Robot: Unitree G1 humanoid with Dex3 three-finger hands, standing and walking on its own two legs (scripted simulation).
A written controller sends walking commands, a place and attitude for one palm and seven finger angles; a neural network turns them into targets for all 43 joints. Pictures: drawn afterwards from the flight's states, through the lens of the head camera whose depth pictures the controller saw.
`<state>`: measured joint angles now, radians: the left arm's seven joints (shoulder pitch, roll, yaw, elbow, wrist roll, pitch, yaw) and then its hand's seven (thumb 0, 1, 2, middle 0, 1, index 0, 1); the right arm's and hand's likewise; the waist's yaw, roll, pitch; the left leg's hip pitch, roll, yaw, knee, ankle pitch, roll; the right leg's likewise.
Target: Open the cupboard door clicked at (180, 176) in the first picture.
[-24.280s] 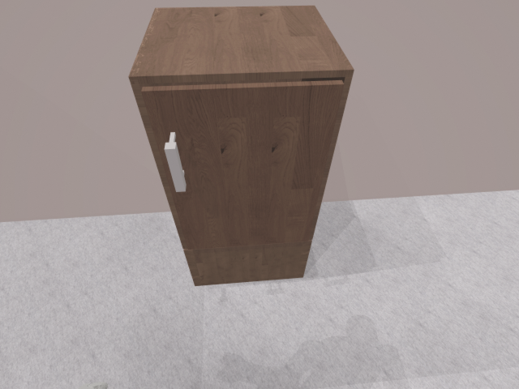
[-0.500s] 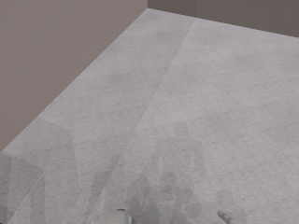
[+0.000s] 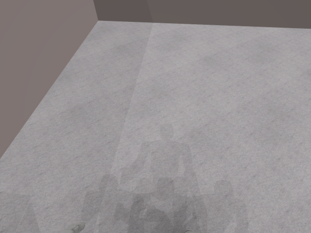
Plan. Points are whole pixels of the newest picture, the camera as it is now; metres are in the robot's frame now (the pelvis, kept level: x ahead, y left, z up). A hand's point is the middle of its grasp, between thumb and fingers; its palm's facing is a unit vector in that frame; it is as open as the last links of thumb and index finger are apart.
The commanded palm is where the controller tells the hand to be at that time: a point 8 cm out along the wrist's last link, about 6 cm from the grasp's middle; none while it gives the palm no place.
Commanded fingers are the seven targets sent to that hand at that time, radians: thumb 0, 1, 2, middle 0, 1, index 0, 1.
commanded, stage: walk to a spot facing it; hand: left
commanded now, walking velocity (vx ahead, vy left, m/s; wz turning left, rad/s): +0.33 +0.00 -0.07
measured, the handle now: out of the picture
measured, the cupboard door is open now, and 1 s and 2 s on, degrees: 43 43 43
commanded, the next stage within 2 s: turn to face it in 0.14 s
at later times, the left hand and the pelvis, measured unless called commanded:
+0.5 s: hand out of the picture +0.15 +0.16 -0.19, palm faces +0.20 -0.97 -0.13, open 7.4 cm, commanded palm none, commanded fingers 0.00 0.90 0.90 -0.20 -0.30 -0.20 -0.30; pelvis +0.21 +0.01 -0.01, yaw +7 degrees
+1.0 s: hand (103, 184) +0.29 +0.18 -0.13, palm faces +0.40 -0.87 -0.29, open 7.4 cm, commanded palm none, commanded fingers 0.00 0.90 0.90 -0.20 -0.30 -0.20 -0.30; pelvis +0.27 -0.05 +0.01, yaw +24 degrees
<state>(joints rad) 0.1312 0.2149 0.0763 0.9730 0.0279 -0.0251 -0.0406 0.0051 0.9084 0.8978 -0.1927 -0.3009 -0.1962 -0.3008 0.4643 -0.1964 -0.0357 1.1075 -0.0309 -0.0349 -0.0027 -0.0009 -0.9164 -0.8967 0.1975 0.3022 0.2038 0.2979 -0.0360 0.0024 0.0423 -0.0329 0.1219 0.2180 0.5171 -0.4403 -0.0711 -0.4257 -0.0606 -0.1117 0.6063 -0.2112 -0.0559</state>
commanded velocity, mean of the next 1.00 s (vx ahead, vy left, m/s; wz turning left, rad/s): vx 0.05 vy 0.00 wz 0.50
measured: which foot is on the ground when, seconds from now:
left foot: down 0.00-0.00, up 0.02-0.44, down 0.46-0.90, up 0.92-1.00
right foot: down 0.00-0.46, up 0.48-0.88, down 0.90-1.00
